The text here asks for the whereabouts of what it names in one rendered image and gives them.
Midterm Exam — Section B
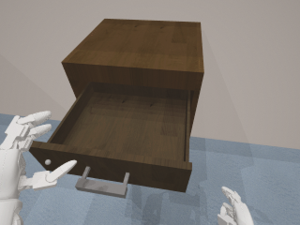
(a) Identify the left robot forearm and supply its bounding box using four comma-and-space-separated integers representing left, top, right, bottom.
0, 199, 23, 225

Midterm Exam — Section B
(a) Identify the handle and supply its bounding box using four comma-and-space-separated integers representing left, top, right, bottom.
75, 166, 130, 199

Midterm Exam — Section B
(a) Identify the robot left hand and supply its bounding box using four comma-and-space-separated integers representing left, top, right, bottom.
0, 111, 77, 200

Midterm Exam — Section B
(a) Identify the drawer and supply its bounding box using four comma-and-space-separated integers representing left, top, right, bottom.
29, 82, 192, 193

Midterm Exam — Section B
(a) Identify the cabinet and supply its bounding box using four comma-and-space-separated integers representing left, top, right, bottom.
61, 19, 204, 138

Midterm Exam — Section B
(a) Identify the robot right hand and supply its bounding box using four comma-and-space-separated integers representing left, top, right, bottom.
217, 187, 254, 225

